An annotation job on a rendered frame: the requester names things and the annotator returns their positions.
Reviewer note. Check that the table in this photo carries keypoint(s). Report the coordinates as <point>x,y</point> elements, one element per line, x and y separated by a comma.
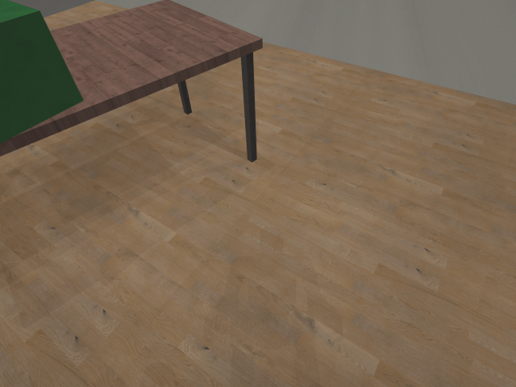
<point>120,58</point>

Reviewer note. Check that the carton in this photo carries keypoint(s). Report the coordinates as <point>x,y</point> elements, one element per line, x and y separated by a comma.
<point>35,82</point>

